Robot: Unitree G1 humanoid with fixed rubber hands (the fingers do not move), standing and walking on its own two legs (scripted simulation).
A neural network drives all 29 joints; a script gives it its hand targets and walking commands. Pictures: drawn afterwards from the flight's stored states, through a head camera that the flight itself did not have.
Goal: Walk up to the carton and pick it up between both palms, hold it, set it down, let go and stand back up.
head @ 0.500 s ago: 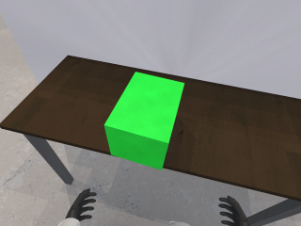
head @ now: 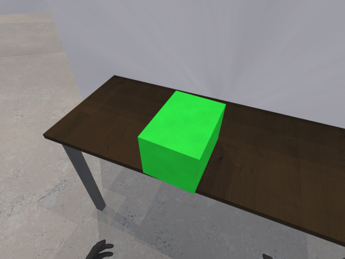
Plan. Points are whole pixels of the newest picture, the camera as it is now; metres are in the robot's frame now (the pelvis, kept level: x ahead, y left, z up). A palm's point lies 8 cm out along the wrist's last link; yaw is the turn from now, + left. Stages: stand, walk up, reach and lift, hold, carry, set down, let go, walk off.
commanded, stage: walk up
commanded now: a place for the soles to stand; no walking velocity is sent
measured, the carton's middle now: (184, 138) +0.50 +0.01 -0.01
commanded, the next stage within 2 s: none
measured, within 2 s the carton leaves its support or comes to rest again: neither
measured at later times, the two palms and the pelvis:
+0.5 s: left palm out of the picture +0.11 +0.22 -0.10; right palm out of the picture +0.13 -0.22 -0.09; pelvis +0.03 +0.00 +0.01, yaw +0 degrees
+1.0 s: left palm (89, 252) +0.18 +0.23 -0.10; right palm out of the picture +0.18 -0.22 -0.10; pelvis +0.07 +0.01 +0.00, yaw +1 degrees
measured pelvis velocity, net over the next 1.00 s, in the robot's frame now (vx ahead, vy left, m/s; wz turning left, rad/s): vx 0.07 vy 0.01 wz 0.02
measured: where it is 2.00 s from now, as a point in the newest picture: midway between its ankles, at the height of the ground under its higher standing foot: outside the picture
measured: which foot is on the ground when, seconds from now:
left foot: down 0.00-1.00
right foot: down 0.00-0.02, up 0.04-0.24, down 0.26-1.00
